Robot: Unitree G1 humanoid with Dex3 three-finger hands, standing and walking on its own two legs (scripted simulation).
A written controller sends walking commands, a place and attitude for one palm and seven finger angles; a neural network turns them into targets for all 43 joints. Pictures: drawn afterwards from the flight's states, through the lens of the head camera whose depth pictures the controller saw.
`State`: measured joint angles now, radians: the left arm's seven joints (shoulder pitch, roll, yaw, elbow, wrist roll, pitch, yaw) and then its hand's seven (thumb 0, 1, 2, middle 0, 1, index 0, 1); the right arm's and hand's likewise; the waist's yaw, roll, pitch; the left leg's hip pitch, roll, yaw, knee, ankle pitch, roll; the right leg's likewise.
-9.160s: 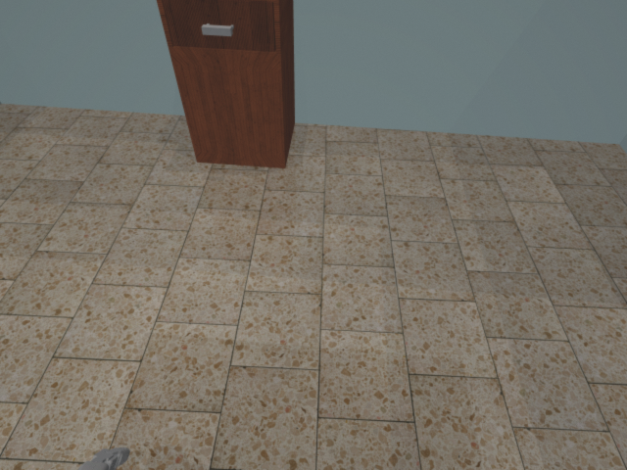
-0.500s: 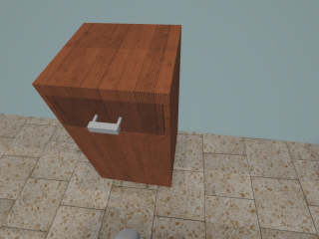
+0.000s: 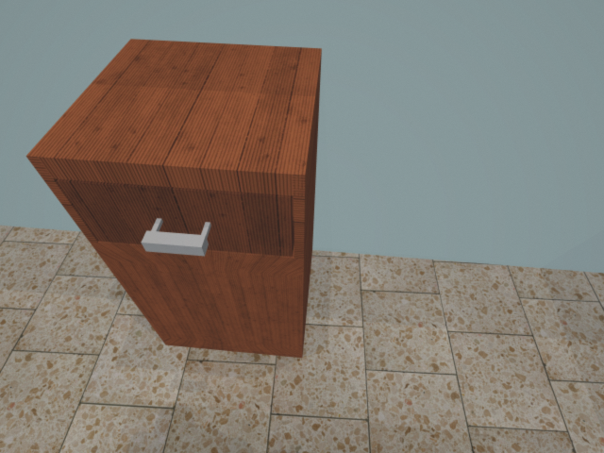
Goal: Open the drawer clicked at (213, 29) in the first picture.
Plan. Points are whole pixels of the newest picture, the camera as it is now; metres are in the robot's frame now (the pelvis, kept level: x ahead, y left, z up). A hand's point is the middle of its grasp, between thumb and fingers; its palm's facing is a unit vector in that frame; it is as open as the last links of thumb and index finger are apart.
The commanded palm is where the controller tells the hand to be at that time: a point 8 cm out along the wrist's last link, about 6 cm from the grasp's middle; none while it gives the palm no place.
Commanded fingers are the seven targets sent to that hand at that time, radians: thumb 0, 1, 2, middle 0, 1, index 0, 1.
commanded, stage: look again from close up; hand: left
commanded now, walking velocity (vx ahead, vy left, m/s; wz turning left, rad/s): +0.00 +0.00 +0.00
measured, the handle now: (179, 234) +0.49 +0.26 -0.07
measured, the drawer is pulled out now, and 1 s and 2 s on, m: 0.00 0.00 0.00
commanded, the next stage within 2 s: raise the hand with hooked fingers in 0.48 s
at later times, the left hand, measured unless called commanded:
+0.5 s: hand out of the picture +0.03 +0.20 -0.17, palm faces +0.06 -0.98 -0.19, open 7.3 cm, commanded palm none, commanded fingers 0.00 0.90 0.90 -0.20 -0.30 -0.20 -0.30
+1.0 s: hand (157, 427) +0.16 +0.20 -0.06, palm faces -0.11 -0.30 -0.95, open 8.5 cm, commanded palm +0.15 +0.24 +0.00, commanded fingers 0.00 0.39 0.68 -0.24 -0.63 -0.24 -0.63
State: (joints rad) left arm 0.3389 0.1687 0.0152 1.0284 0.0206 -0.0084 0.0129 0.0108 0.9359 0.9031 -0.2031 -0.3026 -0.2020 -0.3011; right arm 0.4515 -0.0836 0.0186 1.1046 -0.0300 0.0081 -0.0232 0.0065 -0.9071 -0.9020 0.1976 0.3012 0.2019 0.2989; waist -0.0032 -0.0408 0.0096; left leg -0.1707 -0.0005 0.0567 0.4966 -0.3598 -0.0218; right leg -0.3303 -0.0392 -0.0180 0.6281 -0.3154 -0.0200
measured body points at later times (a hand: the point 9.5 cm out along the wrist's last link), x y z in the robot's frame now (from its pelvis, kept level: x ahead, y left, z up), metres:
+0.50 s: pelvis +0.01 +0.02 +0.01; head +0.00 +0.03 +0.46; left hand +0.03 +0.25 -0.15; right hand +0.07 -0.21 -0.14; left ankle -0.03 +0.09 -0.73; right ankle -0.01 -0.10 -0.73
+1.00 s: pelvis -0.04 +0.03 -0.02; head -0.03 +0.01 +0.43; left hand +0.16 +0.21 +0.00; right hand +0.17 -0.21 -0.09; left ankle -0.03 +0.09 -0.73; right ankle +0.02 -0.05 -0.73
